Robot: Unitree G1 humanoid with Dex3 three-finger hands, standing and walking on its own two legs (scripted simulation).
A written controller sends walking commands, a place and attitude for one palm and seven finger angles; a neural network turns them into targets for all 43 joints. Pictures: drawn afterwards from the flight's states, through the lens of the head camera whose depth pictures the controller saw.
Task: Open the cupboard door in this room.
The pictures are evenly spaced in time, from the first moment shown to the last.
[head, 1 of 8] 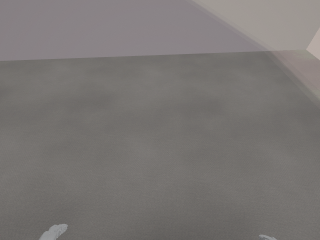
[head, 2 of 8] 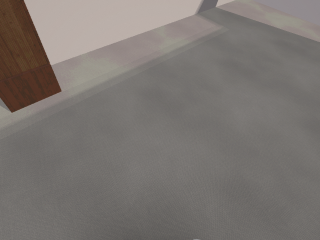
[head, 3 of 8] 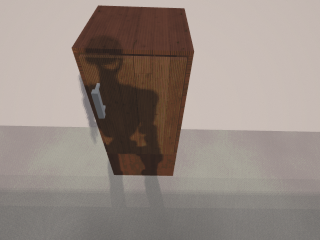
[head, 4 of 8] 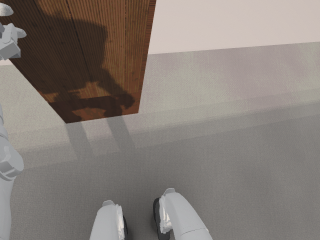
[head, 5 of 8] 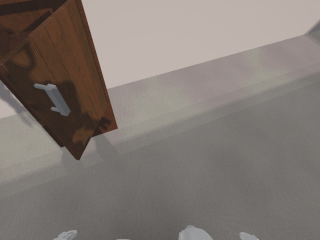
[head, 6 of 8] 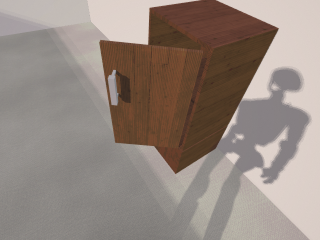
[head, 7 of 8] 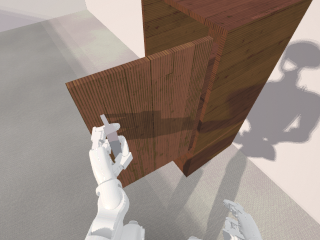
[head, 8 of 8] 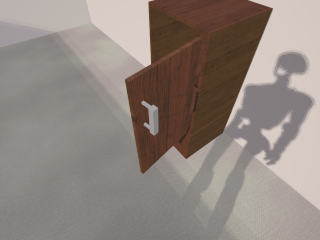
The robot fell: no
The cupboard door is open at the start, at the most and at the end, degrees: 0 100 100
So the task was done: yes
